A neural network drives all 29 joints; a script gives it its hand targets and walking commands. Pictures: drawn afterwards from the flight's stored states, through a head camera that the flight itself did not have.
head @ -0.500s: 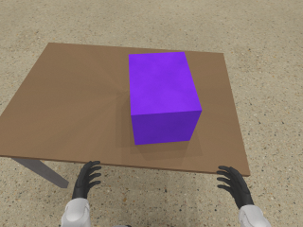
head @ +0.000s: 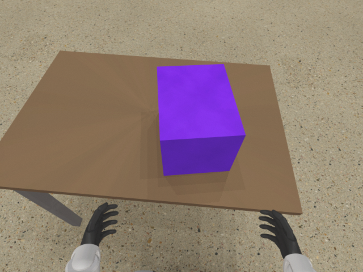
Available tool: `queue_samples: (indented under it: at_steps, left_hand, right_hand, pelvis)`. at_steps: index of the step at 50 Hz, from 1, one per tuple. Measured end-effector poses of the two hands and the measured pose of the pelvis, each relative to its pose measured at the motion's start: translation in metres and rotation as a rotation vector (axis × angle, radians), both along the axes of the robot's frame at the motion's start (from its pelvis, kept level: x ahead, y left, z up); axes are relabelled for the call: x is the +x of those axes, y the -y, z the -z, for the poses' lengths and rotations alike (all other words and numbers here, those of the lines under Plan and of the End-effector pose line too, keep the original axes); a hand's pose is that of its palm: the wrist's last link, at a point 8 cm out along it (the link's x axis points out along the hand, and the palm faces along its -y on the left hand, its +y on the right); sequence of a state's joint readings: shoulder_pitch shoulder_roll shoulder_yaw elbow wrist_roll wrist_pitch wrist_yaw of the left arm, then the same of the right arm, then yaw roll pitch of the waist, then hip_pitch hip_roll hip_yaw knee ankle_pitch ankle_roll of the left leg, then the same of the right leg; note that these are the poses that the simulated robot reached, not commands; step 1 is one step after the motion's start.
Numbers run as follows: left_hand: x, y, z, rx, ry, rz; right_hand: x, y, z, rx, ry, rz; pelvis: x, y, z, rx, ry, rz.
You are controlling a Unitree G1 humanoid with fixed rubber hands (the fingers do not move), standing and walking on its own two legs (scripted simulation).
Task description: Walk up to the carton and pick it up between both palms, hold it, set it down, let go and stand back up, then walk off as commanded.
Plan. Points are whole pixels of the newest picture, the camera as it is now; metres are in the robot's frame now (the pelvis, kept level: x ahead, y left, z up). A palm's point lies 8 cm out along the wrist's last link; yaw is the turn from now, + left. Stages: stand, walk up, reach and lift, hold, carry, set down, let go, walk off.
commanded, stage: set down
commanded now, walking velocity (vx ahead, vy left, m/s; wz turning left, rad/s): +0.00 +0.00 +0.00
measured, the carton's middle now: (193, 119) +0.51 +0.01 -0.05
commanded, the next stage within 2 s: let go in 0.06 s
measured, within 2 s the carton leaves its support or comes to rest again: neither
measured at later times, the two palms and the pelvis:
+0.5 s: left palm (87, 245) +0.17 +0.23 -0.08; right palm (283, 255) +0.18 -0.21 -0.09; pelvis +0.00 +0.00 +0.00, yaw +0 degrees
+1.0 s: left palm out of the picture +0.10 +0.27 -0.11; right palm out of the picture +0.14 -0.28 -0.10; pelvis +0.02 +0.00 +0.00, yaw +0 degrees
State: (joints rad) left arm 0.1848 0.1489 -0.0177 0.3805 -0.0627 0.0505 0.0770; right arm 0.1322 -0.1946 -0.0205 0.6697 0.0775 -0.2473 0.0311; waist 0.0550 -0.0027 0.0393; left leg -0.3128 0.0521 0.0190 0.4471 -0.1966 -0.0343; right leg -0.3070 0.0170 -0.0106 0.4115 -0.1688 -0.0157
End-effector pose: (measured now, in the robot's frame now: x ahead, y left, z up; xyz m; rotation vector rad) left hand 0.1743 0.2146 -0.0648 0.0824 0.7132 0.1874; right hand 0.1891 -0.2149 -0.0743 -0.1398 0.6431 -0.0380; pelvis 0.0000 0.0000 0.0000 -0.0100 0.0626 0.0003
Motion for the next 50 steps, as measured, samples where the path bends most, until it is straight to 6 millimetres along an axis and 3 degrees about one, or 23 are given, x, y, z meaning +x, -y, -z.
queue_samples:
  at_steps: [32,43,50]
  left_hand:
    - [-0.007,-0.015,0.014,0.03,-0.123,0.054]
    - [-0.048,-0.047,0.039,0.115,-0.277,0.059]
    - [-0.076,-0.058,0.048,0.128,-0.356,0.033]
  right_hand:
    - [-0.016,-0.003,0.022,-0.063,-0.149,-0.007]
    - [-0.037,0.052,0.024,-0.196,-0.327,0.021]
    - [-0.05,0.067,0.024,-0.221,-0.364,0.047]
  pelvis:
    - [0.008,-0.002,0.0,0.0,-0.003,-0.002]
    - [0.02,-0.002,0.0,-0.001,-0.018,-0.002]
    - [0.02,-0.002,0.0,-0.001,-0.019,-0.002]
